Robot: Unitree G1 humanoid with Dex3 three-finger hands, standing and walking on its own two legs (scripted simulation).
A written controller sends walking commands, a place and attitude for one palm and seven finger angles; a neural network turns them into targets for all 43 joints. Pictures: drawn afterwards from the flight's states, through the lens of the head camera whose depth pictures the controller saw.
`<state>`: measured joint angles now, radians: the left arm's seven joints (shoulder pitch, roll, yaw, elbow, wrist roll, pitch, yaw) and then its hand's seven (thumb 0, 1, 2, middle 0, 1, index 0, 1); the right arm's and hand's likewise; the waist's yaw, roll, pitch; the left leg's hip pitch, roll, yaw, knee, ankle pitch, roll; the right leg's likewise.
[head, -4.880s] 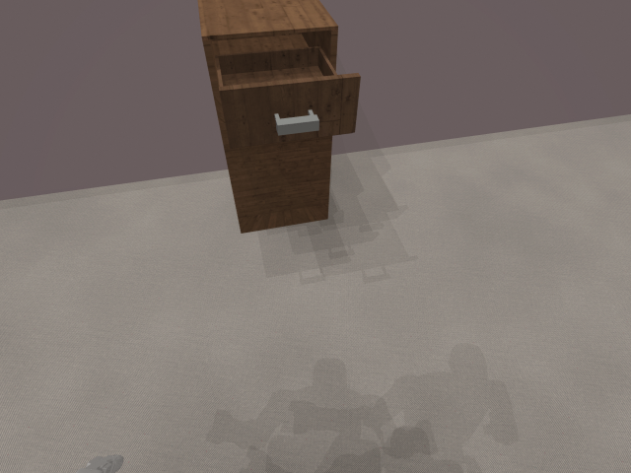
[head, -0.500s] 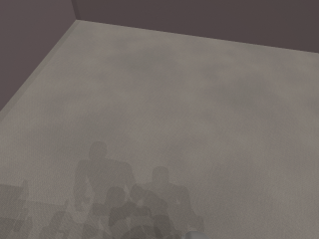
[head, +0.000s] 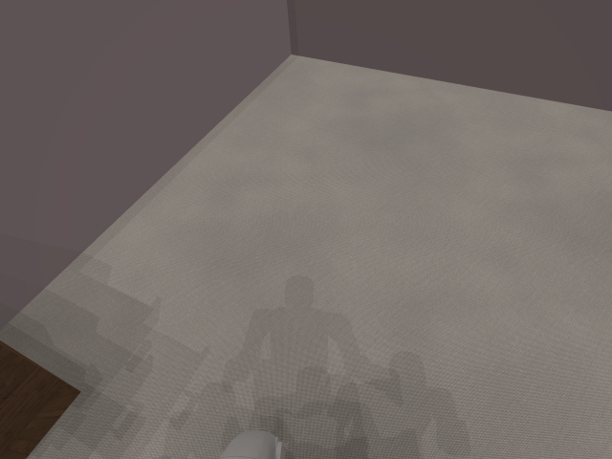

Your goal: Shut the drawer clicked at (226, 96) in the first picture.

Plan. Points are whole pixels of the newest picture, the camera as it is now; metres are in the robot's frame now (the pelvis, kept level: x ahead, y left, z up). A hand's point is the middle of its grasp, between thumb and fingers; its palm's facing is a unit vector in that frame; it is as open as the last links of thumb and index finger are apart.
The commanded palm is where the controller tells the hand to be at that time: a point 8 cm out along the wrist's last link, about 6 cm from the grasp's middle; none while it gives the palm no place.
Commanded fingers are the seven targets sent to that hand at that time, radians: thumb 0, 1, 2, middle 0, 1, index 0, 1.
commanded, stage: turn to face it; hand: left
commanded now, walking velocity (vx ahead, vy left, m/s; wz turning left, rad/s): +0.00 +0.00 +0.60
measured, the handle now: out of the picture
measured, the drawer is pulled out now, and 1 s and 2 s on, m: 0.29 0.29 0.29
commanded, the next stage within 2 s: take the last steps up to it in 1.70 s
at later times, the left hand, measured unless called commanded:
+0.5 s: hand out of the picture -0.01 +0.28 -0.17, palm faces +0.36 -0.89 -0.28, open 7.4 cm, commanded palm none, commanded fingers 0.00 0.90 0.90 -0.20 -0.30 -0.20 -0.30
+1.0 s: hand out of the picture -0.05 +0.20 -0.15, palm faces +0.60 -0.76 -0.27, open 7.4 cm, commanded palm none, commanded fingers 0.00 0.90 0.90 -0.20 -0.30 -0.20 -0.30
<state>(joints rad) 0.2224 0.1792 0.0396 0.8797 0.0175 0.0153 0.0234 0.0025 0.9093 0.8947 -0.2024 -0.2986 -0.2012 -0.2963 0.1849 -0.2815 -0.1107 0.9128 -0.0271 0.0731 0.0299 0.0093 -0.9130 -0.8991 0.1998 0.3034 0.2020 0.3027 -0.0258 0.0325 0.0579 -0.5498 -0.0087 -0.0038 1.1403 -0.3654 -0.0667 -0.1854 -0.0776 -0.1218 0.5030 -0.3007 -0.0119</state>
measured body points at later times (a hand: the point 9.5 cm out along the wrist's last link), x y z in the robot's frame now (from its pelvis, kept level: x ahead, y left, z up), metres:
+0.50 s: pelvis +0.00 +0.04 +0.00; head +0.03 +0.06 +0.44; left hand -0.03 +0.33 -0.14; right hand +0.17 -0.17 -0.13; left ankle -0.03 +0.14 -0.74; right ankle +0.03 -0.11 -0.67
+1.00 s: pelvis +0.01 +0.00 +0.00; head +0.06 +0.01 +0.45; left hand -0.08 +0.24 -0.13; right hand +0.23 -0.17 -0.15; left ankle -0.09 +0.12 -0.68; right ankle +0.06 -0.09 -0.74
